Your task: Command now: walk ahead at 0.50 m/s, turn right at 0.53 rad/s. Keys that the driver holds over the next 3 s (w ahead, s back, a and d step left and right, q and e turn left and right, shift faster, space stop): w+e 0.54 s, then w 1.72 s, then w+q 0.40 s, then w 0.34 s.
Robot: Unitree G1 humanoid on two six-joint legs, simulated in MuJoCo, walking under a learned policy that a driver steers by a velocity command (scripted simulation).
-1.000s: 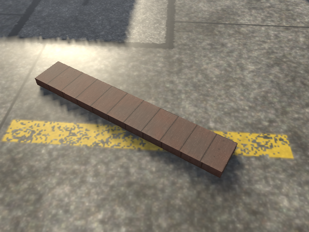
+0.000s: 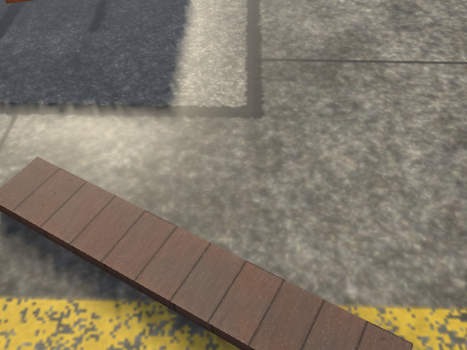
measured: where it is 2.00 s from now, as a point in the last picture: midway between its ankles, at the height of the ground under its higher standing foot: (311, 201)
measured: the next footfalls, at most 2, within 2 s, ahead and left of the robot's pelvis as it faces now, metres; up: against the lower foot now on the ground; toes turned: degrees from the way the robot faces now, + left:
right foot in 0.14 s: +0.23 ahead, -0.15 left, +0.00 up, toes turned -8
left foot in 0.52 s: +0.54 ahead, +0.01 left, +0.06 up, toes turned -24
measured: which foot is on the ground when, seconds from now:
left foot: down 0.00-0.16, up 0.18-0.50, down 0.52-0.92, up 0.94-1.00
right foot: up 0.00-0.12, down 0.14-0.64, up 0.66-0.92, down 0.94-1.00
